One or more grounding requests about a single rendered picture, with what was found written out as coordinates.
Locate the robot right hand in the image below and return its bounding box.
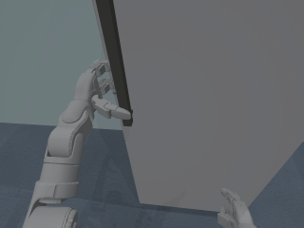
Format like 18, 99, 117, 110
218, 188, 254, 228

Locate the robot left upper arm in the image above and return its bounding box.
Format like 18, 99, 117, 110
25, 205, 78, 228

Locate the handle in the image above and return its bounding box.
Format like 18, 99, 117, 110
95, 0, 133, 126

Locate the robot left hand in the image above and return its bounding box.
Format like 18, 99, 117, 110
73, 59, 131, 120

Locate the fridge door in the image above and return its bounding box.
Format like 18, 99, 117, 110
93, 0, 304, 212

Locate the left robot forearm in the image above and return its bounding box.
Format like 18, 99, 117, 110
22, 100, 95, 228

